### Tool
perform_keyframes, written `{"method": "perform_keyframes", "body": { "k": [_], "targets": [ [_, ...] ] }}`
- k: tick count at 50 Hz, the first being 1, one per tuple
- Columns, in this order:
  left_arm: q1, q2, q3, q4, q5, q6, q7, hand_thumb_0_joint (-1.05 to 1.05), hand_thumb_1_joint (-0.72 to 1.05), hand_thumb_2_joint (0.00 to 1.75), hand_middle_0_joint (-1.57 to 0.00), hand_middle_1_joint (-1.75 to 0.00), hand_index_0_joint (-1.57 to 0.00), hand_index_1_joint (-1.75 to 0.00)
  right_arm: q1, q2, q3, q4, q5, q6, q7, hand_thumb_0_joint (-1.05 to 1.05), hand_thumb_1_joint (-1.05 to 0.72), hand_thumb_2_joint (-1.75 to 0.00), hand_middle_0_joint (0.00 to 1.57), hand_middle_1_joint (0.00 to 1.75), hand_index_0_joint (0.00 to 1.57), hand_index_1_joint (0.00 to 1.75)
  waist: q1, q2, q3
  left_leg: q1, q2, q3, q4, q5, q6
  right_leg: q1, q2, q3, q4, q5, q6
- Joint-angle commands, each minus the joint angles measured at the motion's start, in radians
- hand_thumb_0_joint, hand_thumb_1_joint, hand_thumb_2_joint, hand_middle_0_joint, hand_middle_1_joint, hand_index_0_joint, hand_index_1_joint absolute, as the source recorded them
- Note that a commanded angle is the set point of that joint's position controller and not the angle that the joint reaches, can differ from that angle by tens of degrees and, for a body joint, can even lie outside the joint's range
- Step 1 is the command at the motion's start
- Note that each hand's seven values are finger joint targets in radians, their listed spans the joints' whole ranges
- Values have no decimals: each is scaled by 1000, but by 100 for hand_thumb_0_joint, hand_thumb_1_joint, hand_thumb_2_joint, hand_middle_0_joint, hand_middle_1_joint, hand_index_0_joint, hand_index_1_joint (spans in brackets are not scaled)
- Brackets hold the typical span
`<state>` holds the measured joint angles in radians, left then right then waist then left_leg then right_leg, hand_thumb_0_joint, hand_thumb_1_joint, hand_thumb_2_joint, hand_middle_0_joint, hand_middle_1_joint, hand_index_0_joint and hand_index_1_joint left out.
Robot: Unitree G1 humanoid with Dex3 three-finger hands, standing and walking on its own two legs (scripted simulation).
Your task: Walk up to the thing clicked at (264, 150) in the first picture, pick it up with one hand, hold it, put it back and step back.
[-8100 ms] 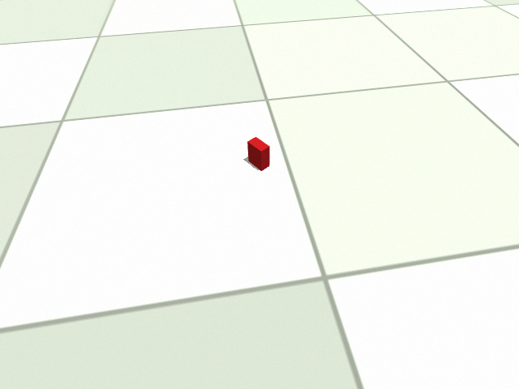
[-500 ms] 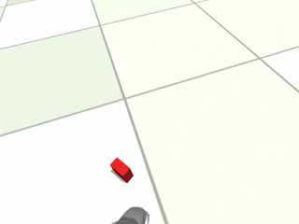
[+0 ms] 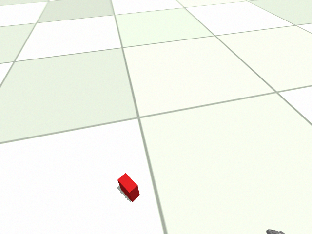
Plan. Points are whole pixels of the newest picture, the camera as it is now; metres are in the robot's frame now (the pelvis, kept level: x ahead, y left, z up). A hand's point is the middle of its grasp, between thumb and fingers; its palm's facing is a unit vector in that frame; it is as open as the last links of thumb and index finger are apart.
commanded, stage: walk up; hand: left
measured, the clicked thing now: (128, 187) +0.54 +0.23 -0.69
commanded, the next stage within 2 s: stand in 0.74 s
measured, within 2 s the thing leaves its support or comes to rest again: neither
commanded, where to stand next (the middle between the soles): +0.16 +0.01 m, yaw -3 degrees
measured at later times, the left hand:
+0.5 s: hand out of the picture +0.13 +0.27 -0.13, palm faces +0.01 -0.94 -0.35, open 7.4 cm
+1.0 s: hand out of the picture +0.09 +0.26 -0.14, palm faces -0.01 -0.94 -0.34, open 7.4 cm
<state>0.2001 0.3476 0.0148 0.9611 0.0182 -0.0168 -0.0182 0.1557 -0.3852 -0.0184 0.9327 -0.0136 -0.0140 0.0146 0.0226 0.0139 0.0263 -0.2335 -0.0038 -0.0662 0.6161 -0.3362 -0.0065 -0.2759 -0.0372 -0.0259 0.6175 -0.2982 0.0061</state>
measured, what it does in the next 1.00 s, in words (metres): stands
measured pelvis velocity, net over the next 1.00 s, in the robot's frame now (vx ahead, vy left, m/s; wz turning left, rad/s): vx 0.02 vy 0.01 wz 0.00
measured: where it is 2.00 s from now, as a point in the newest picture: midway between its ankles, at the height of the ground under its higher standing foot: outside the picture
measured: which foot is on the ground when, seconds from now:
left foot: down 0.00-1.00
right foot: down 0.00-1.00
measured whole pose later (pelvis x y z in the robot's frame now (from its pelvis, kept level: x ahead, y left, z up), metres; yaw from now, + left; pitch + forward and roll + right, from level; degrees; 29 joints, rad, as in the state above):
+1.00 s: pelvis +0.02 +0.01 +0.02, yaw +0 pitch -2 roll +0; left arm 0.08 0.35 0.01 1.16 0.01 -0.01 -0.01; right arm 0.07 -0.35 0.00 1.13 -0.01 -0.01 0.00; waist 0.01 0.00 0.07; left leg -0.08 0.00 -0.06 0.32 -0.21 -0.02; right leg -0.13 -0.04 -0.03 0.33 -0.17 0.03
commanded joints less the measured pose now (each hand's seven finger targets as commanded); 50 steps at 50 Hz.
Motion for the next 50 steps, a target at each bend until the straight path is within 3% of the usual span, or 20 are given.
{"method": "perform_keyframes", "body": {
  "k": [1, 3, 5, 8, 10, 14, 25, 28, 36, 37, 39, 50],
  "targets": [
    [-69, 238, 67, -48, -4, -43, 11, 0, 90, 90, -20, -30, -20, -30, -49, -191, -40, -34, -3, -22, -1, 0, -90, -90, 20, 30, 20, 30, 1, -14, 67, -155, 87, -136, -227, -181, 76, 36, -48, 134, -222, -145, -52],
    [-83, 249, 67, -30, -4, -52, 16, 0, 90, 90, -20, -30, -20, -30, -41, -178, -36, -11, -1, -22, 0, 0, -90, -90, 20, 30, 20, 30, -10, -24, 29, -110, 58, -79, -187, -37, 57, 72, -88, 176, -256, -108, -65],
    [-102, 252, 61, -21, -8, -52, 17, 0, 90, 90, -20, -30, -20, -30, -30, -182, -36, 7, -2, -25, -2, 0, -90, -90, 20, 30, 20, 30, -21, -2, -8, -45, 56, -68, -188, 20, 53, 64, -103, 174, -254, -45, -65],
    [-110, 234, 53, -2, -18, -50, 19, 0, 90, 90, -20, -30, -20, -30, -41, -194, -32, 29, 2, -31, -7, 0, -90, -90, 20, 30, 20, 30, -9, 40, -59, -10, 94, -95, -217, 184, 55, 130, -72, 104, -209, 117, -50],
    [-101, 238, 51, 17, -18, -50, 23, 0, 90, 90, -20, -30, -20, -30, -50, -197, -30, 39, 9, -31, -11, 0, -90, -90, 20, 30, 20, 30, -6, 16, -104, 19, 101, -79, -188, 332, 56, 190, -77, 82, -200, 264, -45],
    [-123, 241, 48, 42, -23, -41, 27, 0, 90, 90, -20, -30, -20, -30, -40, -195, -31, 69, 13, -24, -20, 0, -90, -90, 20, 30, 20, 30, -12, -2, -112, 44, 103, -66, -194, 422, 52, 220, -87, 67, -188, 339, -48],
    [-177, 222, 37, 88, -18, -25, 27, 0, 90, 90, -20, -30, -20, -30, -93, -187, -30, 115, 8, -14, -19, 0, -90, -90, 20, 30, 20, 30, -10, 8, -48, 27, 107, -76, -284, 309, 48, 218, -79, 57, -252, 248, -29],
    [-186, 224, 39, 95, -17, -27, 26, 0, 90, 90, -20, -30, -20, -30, -93, -182, -30, 119, 8, -16, -19, 0, -90, -90, 20, 30, 20, 30, -15, 7, -58, 47, 104, -65, -286, 348, 40, 232, -83, 57, -258, 272, -27],
    [-198, 224, 38, 104, -11, -29, 26, 0, 90, 90, -20, -30, -20, -30, -111, -181, -34, 122, 7, -13, -18, 0, -90, -90, 20, 30, 20, 30, -21, 3, -70, 76, 99, -52, -302, 322, 35, 236, -89, 63, -281, 279, -20],
    [-191, 218, 30, 116, -14, -26, 27, 0, 90, 90, -20, -30, -20, -30, -134, -172, -29, 120, 6, -17, -19, 0, -90, -90, 20, 30, 20, 30, -16, -20, -48, 81, 117, -72, -320, 386, 26, 212, -93, 68, -289, 314, -17],
    [-190, 220, 32, 118, -16, -25, 27, 0, 90, 90, -20, -30, -20, -30, -128, -179, -29, 123, 9, -20, -22, 0, -90, -90, 20, 30, 20, 30, -21, -10, -70, 105, 117, -62, -310, 421, 25, 231, -96, 75, -291, 346, -13],
    [-169, 214, 25, 131, -12, -19, 26, 0, 90, 90, -20, -30, -20, -30, -133, -187, -25, 140, 10, -17, -24, 0, -90, -90, 20, 30, 20, 30, -20, 12, -81, 120, 119, -48, -335, 366, 19, 233, -98, 77, -314, 314, -16]
  ]
}}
